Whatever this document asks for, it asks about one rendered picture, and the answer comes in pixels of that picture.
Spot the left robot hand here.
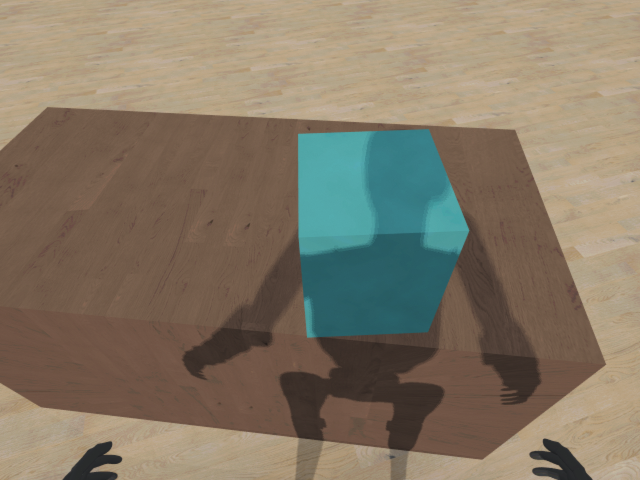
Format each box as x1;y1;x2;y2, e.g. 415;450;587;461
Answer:
63;441;122;480

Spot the pedestal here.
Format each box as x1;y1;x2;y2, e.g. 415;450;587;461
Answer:
0;107;606;460

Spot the carton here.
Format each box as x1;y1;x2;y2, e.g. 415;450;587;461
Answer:
298;129;469;338

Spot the right robot hand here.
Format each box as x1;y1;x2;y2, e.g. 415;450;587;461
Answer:
529;438;593;480

